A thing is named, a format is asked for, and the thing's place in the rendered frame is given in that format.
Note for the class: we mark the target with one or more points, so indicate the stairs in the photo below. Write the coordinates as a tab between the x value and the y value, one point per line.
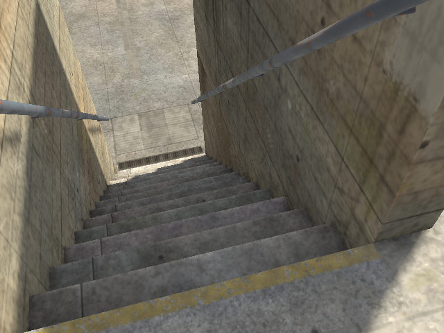
175	226

